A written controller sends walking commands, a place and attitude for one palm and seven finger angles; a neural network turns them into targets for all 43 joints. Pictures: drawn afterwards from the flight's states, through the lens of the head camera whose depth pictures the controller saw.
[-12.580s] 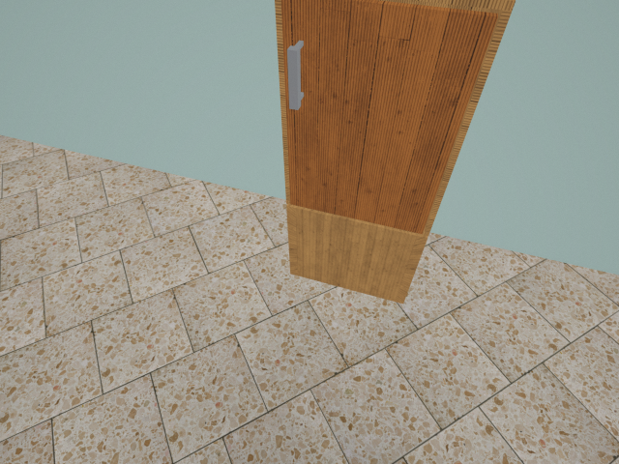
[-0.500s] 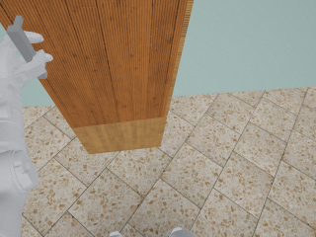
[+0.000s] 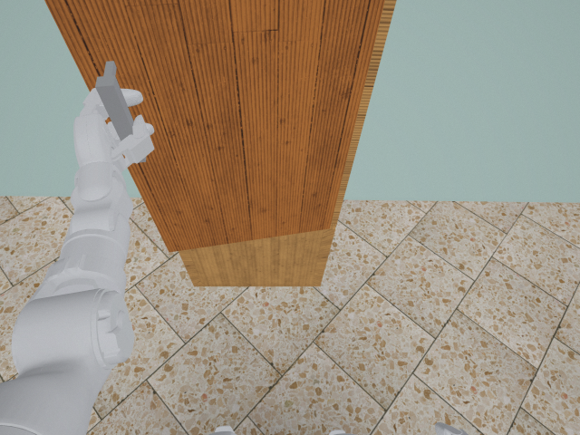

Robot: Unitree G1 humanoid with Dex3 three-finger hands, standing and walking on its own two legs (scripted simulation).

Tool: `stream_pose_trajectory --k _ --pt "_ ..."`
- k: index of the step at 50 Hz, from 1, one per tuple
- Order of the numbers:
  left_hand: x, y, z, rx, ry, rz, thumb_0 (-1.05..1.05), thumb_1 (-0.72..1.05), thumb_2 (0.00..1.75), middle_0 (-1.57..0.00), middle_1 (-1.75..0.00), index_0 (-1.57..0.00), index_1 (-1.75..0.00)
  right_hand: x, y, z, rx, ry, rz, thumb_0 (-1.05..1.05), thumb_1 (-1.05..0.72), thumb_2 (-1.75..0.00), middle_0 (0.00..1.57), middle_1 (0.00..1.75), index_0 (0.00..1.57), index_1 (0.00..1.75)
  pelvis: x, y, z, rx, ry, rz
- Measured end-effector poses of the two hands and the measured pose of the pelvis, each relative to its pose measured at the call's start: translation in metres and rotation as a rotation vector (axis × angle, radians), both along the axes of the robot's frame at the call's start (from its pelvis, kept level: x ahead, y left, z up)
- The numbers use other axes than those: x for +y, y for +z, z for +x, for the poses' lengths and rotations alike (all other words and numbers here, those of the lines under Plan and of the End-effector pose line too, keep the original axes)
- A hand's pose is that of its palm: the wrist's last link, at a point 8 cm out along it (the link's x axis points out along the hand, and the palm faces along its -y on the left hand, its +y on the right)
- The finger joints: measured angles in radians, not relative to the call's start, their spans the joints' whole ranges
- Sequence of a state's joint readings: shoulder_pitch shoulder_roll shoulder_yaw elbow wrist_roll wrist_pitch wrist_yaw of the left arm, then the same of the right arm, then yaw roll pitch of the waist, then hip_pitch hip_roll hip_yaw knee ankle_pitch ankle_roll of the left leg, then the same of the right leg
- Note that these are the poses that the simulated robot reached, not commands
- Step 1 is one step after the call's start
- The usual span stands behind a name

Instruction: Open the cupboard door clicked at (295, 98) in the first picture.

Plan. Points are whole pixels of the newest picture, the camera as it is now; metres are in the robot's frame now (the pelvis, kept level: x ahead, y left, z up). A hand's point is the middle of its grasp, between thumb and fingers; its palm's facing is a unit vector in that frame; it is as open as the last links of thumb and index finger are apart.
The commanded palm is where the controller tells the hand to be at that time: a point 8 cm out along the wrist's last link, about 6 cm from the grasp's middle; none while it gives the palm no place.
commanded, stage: pull the door open along its arc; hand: left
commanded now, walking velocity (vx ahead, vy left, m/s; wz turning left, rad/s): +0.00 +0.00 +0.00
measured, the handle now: (125, 114) +0.54 +0.22 +0.13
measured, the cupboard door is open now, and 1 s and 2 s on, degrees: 10 27 41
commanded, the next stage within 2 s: open thumb and fingers to let go in 1.52 s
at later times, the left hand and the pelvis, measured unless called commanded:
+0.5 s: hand (149, 133) +0.51 +0.18 +0.12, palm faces +0.43 -0.90 -0.01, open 5.6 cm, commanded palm +0.44 +0.22 +0.12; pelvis +0.00 +0.00 +0.00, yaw -1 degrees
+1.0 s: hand (168, 193) +0.40 +0.14 +0.12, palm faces +0.40 -0.92 +0.01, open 5.7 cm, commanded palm +0.36 +0.19 +0.12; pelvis +0.03 +0.00 +0.02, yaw +1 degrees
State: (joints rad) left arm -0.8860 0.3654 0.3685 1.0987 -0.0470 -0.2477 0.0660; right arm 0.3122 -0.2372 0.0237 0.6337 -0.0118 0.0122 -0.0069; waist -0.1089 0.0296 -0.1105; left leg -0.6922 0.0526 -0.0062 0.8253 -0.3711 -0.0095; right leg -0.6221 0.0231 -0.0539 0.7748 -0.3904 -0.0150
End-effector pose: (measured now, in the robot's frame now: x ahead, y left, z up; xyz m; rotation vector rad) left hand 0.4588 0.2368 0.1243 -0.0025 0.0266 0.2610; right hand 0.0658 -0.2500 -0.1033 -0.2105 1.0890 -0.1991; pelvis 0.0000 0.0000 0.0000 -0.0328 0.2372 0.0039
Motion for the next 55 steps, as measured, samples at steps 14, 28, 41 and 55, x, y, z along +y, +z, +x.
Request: stream_pose_trajectory --k 14,28,41,55 --pt "-0.011 -0.001 0.007 -0.013 0.182 0.004 0.0 0.74 0.85 -0.37 -1.35 -0.38 -1.35 -0.011 -0.007 -0.112 0.265 -0.095 -0.008 0.01 -0.91 -0.9 0.2 0.3 0.21 0.3 -0.007 -0.002 -0.012 0.028 -0.005 0.0" --pt "-0.013 -0.003 -0.002 -0.042 0.171 0.011 0.0 0.76 0.82 -0.36 -1.35 -0.35 -1.35 -0.008 0.002 -0.099 0.234 -0.121 0.004 0.01 -0.91 -0.9 0.2 0.29 0.2 0.3 -0.002 0.007 0.001 0.011 -0.028 0.001" --pt "-0.037 -0.004 -0.079 -0.063 0.121 -0.012 0.01 0.74 0.77 -0.34 -1.35 -0.35 -1.33 0.014 0.013 0.051 -0.1 0.022 0.068 0.01 -0.91 -0.9 0.2 0.29 0.2 0.3 0.008 0.016 0.03 -0.081 -0.024 0.01" --pt "-0.054 0.0 -0.104 0.001 0.162 0.004 0.0 0.71 0.81 -0.36 -1.35 -0.37 -1.34 0.041 0.043 0.149 -0.295 0.192 0.052 0.01 -0.91 -0.9 0.2 0.29 0.2 0.3 -0.005 0.019 0.022 -0.145 0.033 0.027"
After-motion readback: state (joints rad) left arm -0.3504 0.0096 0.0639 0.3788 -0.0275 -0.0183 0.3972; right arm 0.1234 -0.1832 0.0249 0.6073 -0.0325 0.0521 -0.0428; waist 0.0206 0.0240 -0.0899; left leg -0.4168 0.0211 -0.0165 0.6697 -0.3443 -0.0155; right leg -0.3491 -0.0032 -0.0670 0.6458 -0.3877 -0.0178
